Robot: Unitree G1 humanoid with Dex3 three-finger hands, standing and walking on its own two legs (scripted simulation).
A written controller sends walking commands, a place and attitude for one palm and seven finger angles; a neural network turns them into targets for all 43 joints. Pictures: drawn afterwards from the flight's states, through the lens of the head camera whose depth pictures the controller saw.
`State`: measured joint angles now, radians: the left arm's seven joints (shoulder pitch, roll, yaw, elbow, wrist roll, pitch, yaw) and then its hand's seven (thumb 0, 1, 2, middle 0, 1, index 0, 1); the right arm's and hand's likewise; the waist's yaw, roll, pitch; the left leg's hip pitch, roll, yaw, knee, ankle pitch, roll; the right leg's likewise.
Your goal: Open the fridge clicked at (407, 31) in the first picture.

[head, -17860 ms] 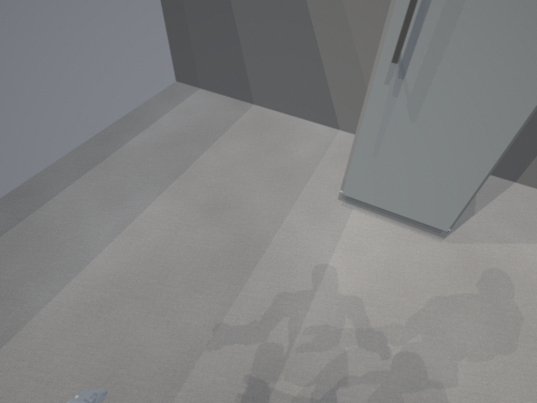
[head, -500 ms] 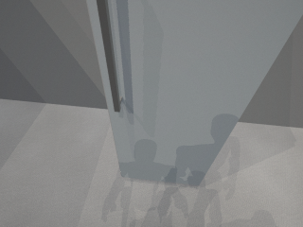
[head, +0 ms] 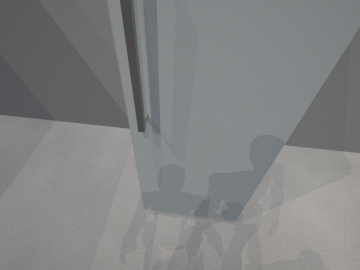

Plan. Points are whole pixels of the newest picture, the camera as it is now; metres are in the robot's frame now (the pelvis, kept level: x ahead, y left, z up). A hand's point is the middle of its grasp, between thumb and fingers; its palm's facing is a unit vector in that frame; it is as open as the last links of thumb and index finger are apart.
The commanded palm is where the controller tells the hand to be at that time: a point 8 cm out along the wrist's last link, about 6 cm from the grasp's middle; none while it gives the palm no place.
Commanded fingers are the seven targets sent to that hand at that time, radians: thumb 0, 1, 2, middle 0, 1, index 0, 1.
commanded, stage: look again from close up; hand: left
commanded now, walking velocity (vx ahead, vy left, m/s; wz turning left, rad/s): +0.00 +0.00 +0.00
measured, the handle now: (135, 45) +0.49 +0.15 +0.25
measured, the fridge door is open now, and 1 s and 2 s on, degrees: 0 0 0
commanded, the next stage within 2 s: raise the hand to about handle height in 0.74 s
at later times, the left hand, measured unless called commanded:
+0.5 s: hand out of the picture -0.01 +0.20 -0.18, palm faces +0.04 -0.98 -0.21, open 7.4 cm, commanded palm none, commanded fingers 0.00 0.90 0.90 -0.20 -0.30 -0.20 -0.30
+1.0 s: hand (92, 250) +0.17 +0.21 -0.06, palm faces +0.24 -0.96 -0.17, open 7.6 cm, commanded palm +0.10 +0.26 -0.04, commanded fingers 0.00 0.69 0.81 -0.22 -0.44 -0.22 -0.44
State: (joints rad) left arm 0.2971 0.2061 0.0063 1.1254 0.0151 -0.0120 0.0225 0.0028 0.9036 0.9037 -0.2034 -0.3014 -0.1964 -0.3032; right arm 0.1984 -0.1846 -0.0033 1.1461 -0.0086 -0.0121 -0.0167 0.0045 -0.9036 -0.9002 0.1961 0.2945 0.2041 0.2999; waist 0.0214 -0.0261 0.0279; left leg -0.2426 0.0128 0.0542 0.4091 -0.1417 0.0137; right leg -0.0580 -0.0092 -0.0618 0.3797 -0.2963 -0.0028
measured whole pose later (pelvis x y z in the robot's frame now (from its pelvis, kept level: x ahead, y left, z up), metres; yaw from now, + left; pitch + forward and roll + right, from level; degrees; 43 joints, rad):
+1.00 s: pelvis +0.00 +0.00 -0.01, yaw +1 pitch +1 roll +1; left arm 0.41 0.22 0.07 0.21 -0.14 -0.05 0.06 0.02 0.86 0.88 -0.21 -0.33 -0.20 -0.33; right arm 0.27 -0.22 0.02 0.84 0.03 -0.23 -0.05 0.01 -0.90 -0.90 0.20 0.29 0.21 0.30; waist 0.01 -0.02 0.00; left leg -0.33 -0.02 0.06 0.49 -0.17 0.02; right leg -0.18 -0.05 -0.07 0.56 -0.39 0.00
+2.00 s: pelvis -0.03 +0.02 -0.02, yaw +1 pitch -2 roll -2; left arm 0.18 0.40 0.35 -0.14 -0.34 -0.01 -0.33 0.00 -0.26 0.41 -0.29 -1.04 -0.28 -1.05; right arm 0.20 -0.24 0.06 0.67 0.06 -0.34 -0.13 0.02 -0.90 -0.90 0.20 0.30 0.21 0.30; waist 0.07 0.01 0.00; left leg -0.39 0.02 0.04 0.63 -0.21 0.03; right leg -0.19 -0.01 -0.07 0.59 -0.37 0.01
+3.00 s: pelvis -0.01 -0.01 -0.01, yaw +0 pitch -3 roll +0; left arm -0.18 0.51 0.45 0.04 -0.34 0.35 -0.41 -0.01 -0.50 0.30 -0.31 -1.20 -0.30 -1.20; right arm 0.17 -0.27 0.07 0.66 0.10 -0.20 -0.12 0.01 -0.90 -0.90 0.20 0.30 0.21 0.30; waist 0.07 0.04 -0.03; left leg -0.27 0.03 0.04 0.50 -0.18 0.00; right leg -0.08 0.01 -0.07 0.48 -0.34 -0.02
